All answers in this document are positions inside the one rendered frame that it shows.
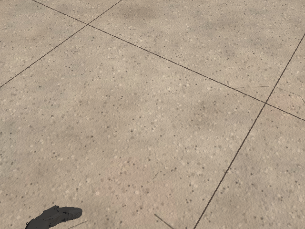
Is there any left robot hand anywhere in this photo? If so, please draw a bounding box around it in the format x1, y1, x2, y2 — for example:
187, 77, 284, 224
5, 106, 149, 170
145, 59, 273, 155
25, 205, 83, 229

